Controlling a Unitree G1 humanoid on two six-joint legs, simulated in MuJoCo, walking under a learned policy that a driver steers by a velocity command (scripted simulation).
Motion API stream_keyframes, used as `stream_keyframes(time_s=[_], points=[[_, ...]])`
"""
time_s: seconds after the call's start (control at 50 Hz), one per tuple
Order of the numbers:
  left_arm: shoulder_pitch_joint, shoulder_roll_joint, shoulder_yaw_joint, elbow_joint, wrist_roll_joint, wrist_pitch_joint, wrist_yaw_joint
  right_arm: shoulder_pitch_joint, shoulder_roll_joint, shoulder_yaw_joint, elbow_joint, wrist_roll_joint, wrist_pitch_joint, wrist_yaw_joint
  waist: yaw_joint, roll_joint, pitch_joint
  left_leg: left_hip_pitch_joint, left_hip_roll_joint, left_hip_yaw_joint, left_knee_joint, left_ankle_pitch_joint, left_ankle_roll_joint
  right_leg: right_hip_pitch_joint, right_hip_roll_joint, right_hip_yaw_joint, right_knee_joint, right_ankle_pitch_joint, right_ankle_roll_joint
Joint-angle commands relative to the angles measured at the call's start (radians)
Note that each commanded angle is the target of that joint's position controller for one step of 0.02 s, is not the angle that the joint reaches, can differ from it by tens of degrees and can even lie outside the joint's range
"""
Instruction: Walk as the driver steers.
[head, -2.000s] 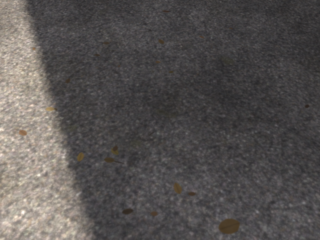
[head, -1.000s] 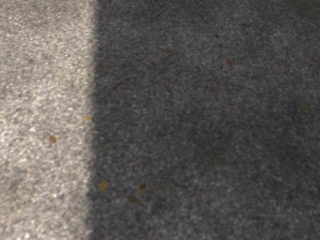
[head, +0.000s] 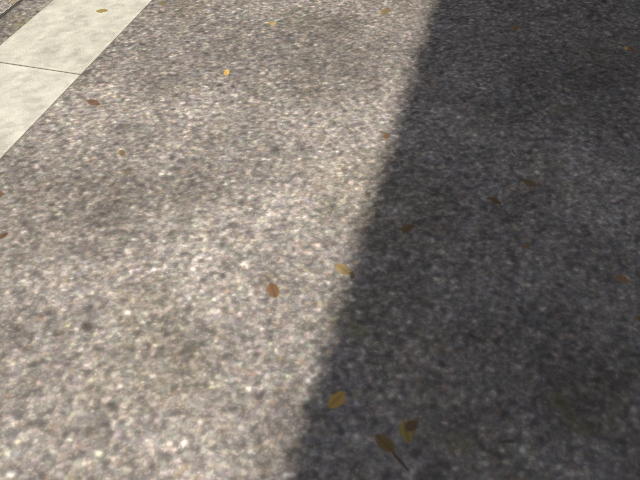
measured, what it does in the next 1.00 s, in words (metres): stands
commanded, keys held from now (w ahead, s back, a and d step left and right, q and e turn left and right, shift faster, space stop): no key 0.34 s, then w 0.02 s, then no key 0.64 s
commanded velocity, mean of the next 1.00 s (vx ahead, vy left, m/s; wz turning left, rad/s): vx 0.01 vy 0.00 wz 0.01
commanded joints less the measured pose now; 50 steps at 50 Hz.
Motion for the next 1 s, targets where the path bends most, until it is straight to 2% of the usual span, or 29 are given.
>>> stream_keyframes(time_s=[0.02,0.18,0.34,0.36,0.4,0.44,0.52,0.72,1.0], points=[[-0.031,0.11,0.019,-0.035,0.003,-0.03,0.003,-0.021,-0.12,-0.037,-0.038,0.003,0.0,-0.015,-0.013,-0.078,-0.021,0.03,0.056,-0.055,-0.067,0.087,0.022,-0.038,-0.038,0.048,-0.118,0.115,-0.025],[-0.012,0.104,0.01,0.019,-0.002,-0.03,0.017,0.014,-0.116,-0.042,0.059,0.008,-0.005,-0.021,-0.003,-0.016,-0.013,0.021,0.054,-0.046,-0.077,0.117,0.005,-0.013,-0.02,0.035,-0.112,0.104,-0.029],[-0.008,0.09,0.002,0.069,-0.005,-0.026,0.018,0.046,-0.122,-0.04,0.15,0.011,-0.009,-0.03,-0.006,-0.007,-0.009,0.031,0.054,-0.038,-0.079,0.144,-0.003,-0.007,-0.005,0.023,-0.115,0.124,-0.035],[0.009,0.088,0.002,0.083,-0.007,-0.024,0.019,0.063,-0.119,-0.039,0.166,0.014,-0.007,-0.032,-0.006,-0.011,-0.029,0.036,0.039,-0.022,-0.074,0.044,0.001,-0.001,0.006,0.014,-0.118,0.022,-0.04],[-0.011,0.076,-0.003,0.087,-0.005,-0.022,0.021,0.049,-0.109,-0.034,0.177,0.012,-0.007,-0.035,-0.01,-0.018,0.026,0.004,0.039,-0.024,-0.079,0.021,0.001,-0.042,0.005,0.022,-0.13,-0.015,-0.044],[-0.005,0.075,-0.005,0.097,-0.003,-0.027,0.021,0.056,-0.113,-0.032,0.194,0.011,-0.013,-0.035,-0.01,-0.012,0.028,0.009,0.046,-0.029,-0.077,0.103,0.0,-0.037,0.008,0.017,-0.12,0.067,-0.039],[0.018,0.078,-0.006,0.12,-0.008,-0.029,0.02,0.071,-0.114,-0.029,0.228,0.016,-0.018,-0.034,-0.009,-0.012,-0.01,0.036,0.049,-0.026,-0.066,0.19,-0.001,0.001,0.011,0.009,-0.102,0.172,-0.035],[0.044,0.065,-0.013,0.16,-0.009,-0.021,0.023,0.083,-0.1,-0.02,0.283,0.017,-0.008,-0.037,-0.011,-0.012,-0.003,0.043,0.047,-0.016,-0.073,0.2,-0.003,0.003,0.016,0.005,-0.108,0.192,-0.036],[0.084,0.046,-0.019,0.192,-0.009,-0.019,0.027,0.104,-0.084,-0.01,0.323,0.017,-0.006,-0.04,-0.012,-0.011,0.014,0.025,0.044,-0.008,-0.082,0.16,-0.007,-0.011,0.021,0.004,-0.117,0.156,-0.038]])
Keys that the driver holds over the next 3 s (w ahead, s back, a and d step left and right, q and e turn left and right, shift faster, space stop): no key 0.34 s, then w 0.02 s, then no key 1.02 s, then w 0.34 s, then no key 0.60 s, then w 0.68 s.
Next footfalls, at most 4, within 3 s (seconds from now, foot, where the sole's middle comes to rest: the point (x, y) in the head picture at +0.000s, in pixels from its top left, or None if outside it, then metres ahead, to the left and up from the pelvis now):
2.00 right None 0.34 -0.10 -0.77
2.32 left None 0.28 0.12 -0.77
2.64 right None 0.36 -0.14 -0.77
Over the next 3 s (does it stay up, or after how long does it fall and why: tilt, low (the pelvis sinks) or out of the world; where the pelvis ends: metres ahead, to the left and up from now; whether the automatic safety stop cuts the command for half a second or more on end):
stays up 0.47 -0.04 0.00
